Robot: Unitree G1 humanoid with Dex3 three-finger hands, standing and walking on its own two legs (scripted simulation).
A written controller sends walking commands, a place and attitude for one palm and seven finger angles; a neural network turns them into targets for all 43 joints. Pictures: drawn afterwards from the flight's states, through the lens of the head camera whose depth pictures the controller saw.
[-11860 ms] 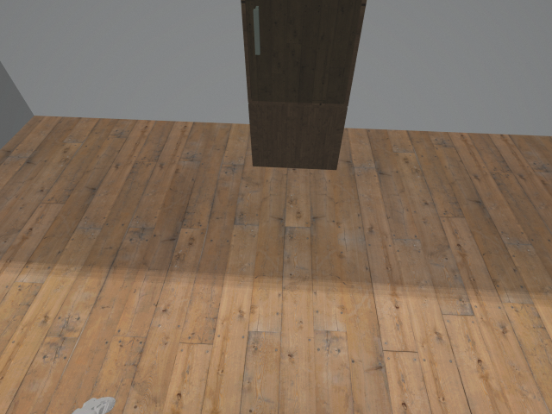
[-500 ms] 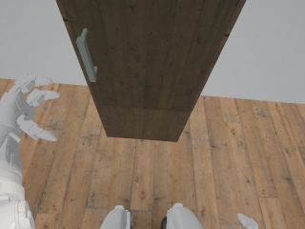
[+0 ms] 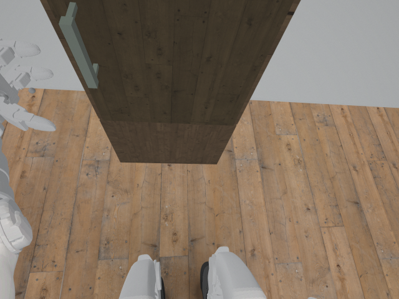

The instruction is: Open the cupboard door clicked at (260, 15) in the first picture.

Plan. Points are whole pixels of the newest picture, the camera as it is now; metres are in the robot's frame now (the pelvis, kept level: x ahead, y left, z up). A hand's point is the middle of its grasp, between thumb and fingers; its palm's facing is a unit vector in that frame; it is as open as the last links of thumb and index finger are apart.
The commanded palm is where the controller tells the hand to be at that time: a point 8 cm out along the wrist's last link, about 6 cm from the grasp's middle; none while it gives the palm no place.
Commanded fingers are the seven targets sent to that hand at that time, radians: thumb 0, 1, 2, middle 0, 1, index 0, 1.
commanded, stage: move the hooked fingers beside the handle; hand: left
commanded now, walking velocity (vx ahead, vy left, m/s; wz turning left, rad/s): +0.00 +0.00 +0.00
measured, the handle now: (83, 50) +0.59 +0.20 +0.06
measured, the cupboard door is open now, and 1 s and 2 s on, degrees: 0 0 0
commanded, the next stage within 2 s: slide the fingers in behind the handle in 1.18 s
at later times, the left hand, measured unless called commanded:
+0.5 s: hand (43, 58) +0.55 +0.27 +0.07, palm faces -0.05 -1.00 -0.02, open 14.0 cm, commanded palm +0.53 +0.30 +0.06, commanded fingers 0.00 -0.50 0.30 -0.30 -1.20 -0.30 -1.20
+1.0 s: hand (32, 72) +0.52 +0.28 +0.07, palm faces -0.05 -1.00 -0.01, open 14.0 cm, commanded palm +0.52 +0.30 +0.06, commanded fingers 0.00 -0.50 0.30 -0.30 -1.20 -0.30 -1.20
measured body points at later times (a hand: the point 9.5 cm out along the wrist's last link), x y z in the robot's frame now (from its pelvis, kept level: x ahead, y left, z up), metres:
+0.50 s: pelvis +0.01 +0.01 -0.01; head +0.19 +0.05 +0.40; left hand +0.55 +0.32 +0.07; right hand -0.02 -0.26 -0.10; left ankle +0.01 +0.09 -0.65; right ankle +0.04 -0.12 -0.65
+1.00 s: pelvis +0.01 +0.01 +0.00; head +0.17 +0.06 +0.42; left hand +0.52 +0.33 +0.07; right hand +0.02 -0.26 -0.09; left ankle +0.01 +0.09 -0.65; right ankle +0.04 -0.12 -0.65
